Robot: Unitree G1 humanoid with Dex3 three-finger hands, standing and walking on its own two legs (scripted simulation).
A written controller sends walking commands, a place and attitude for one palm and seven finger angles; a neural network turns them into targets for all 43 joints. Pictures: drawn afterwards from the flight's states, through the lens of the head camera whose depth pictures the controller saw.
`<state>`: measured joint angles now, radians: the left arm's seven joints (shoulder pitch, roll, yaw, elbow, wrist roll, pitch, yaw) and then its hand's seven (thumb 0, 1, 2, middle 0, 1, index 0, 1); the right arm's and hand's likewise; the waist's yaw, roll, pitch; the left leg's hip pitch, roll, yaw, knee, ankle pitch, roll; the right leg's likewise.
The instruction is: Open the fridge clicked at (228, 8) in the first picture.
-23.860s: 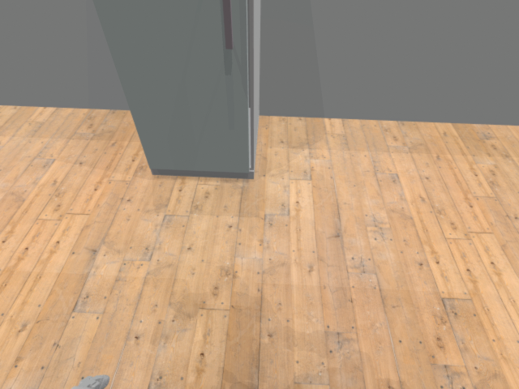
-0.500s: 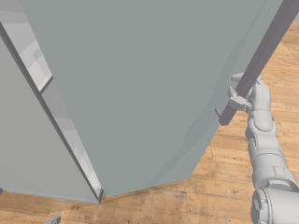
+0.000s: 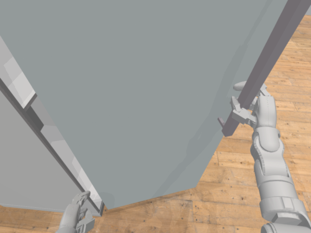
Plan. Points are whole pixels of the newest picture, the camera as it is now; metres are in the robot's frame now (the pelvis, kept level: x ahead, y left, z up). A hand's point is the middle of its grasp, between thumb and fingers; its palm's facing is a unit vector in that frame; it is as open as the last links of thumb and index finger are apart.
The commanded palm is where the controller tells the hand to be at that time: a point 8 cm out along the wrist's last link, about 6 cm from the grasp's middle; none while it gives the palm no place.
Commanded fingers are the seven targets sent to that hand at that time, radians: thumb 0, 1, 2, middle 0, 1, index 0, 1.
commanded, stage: loosen the grip on the handle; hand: right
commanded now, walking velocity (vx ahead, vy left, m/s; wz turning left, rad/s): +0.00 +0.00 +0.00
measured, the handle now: (248, 77) +0.44 -0.18 +0.20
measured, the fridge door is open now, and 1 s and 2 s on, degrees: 71 70 70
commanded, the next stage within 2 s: slip the hand off the handle in 0.62 s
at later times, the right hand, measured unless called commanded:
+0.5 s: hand (237, 109) +0.41 -0.18 +0.12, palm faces +0.16 +0.96 -0.21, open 13.2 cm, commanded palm +0.38 -0.23 +0.13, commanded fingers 0.00 0.55 -0.20 0.26 1.17 0.26 1.17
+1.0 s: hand (264, 108) +0.41 -0.24 +0.13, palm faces +0.21 +0.96 -0.21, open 14.7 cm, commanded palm +0.38 -0.29 +0.13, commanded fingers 0.00 0.55 -0.20 0.25 1.15 0.25 1.15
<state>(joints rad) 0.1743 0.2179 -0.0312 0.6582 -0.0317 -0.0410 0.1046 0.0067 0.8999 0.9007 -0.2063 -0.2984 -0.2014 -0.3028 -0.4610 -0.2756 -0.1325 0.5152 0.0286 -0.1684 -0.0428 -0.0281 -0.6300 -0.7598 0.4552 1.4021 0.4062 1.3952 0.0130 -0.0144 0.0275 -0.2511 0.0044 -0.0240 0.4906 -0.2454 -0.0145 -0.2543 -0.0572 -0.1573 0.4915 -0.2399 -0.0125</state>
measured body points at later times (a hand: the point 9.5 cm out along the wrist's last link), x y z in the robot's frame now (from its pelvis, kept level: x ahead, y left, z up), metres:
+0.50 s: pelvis +0.01 +0.03 +0.00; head +0.03 +0.03 +0.45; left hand +0.09 +0.30 -0.12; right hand +0.40 -0.23 +0.13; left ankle +0.01 +0.13 -0.74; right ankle +0.01 -0.11 -0.74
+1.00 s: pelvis +0.02 +0.01 -0.01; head +0.05 +0.01 +0.44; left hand +0.15 +0.26 -0.11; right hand +0.39 -0.29 +0.14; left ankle +0.01 +0.13 -0.74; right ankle +0.01 -0.11 -0.74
